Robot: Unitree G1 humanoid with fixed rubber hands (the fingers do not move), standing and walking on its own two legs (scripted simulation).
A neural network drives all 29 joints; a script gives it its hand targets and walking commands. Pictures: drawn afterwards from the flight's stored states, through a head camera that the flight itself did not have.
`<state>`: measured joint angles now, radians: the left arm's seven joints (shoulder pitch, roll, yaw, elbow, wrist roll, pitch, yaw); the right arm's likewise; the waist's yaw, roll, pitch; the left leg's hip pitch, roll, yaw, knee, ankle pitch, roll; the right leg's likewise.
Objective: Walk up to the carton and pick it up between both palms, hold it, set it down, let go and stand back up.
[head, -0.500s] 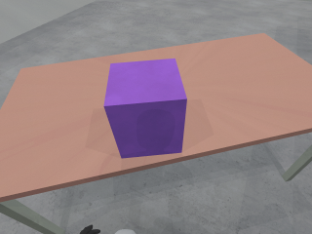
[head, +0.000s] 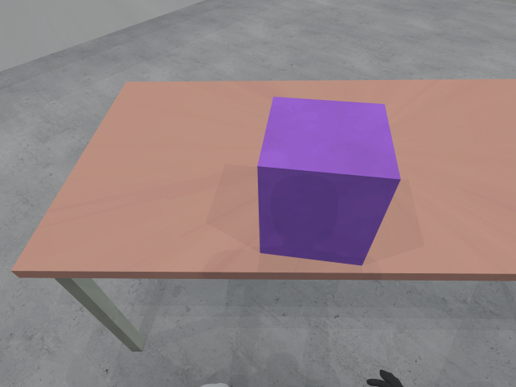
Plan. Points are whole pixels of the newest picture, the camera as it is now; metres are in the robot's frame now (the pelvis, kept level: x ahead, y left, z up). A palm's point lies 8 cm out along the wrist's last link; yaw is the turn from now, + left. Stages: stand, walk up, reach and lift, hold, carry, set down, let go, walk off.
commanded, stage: walk up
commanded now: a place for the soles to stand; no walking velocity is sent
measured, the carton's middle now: (318, 182) +0.49 -0.07 +0.02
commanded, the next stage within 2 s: none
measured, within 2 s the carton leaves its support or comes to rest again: neither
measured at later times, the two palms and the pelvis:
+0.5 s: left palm out of the picture +0.07 +0.29 -0.13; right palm out of the picture +0.05 -0.15 -0.09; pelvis +0.00 +0.07 +0.01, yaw -6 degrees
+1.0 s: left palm out of the picture +0.12 +0.23 -0.11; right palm out of the picture +0.01 -0.18 -0.11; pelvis +0.01 +0.04 +0.01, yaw -12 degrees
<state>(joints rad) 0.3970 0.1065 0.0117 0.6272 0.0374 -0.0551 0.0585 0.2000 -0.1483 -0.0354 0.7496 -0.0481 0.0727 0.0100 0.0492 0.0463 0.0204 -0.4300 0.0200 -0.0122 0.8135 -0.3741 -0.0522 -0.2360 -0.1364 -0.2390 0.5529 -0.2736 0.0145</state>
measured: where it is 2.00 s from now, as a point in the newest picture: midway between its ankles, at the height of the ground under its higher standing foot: outside the picture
